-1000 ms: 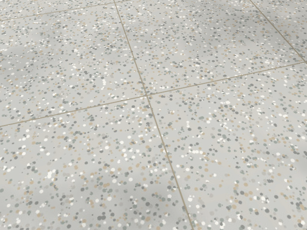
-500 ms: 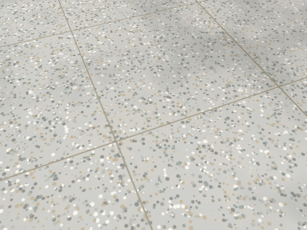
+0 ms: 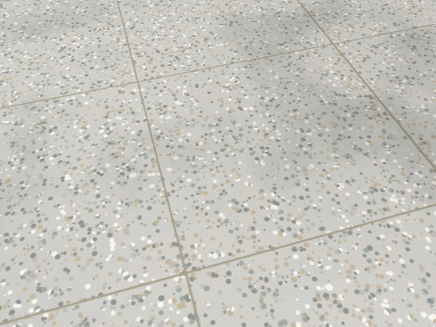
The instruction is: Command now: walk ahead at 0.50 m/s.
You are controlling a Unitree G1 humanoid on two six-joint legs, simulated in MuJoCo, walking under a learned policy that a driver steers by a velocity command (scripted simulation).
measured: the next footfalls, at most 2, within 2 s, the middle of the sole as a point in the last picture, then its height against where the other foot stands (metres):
left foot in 0.14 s outside the picture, level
right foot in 0.70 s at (266, 306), level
